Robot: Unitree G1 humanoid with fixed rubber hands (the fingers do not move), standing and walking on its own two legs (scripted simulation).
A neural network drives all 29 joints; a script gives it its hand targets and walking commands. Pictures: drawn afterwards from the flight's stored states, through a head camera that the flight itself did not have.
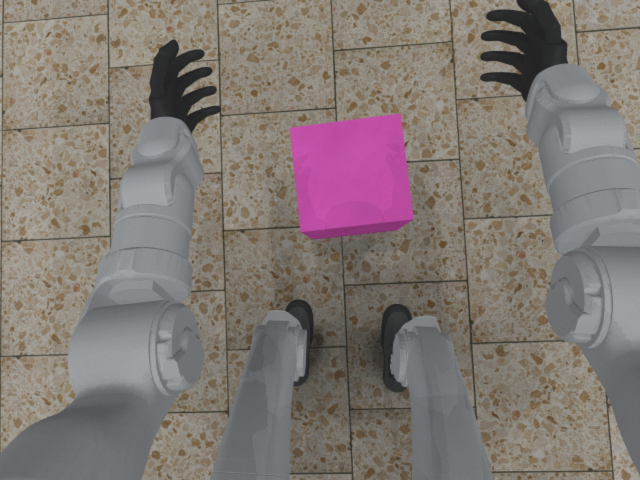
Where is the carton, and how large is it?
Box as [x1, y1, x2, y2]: [290, 113, 413, 239]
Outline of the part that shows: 400,113 290,128 301,232 313,239 397,229 413,218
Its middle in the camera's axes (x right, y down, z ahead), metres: +0.06 -0.12 +0.85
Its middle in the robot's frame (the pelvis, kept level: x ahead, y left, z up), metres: +0.51 +0.01 -0.51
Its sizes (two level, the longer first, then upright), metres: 0.210 0.200 0.250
